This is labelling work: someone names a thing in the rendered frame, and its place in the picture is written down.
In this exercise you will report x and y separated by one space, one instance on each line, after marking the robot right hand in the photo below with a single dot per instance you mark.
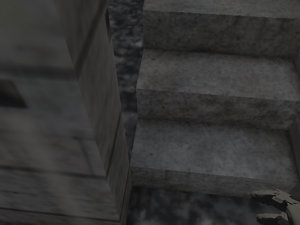
283 202

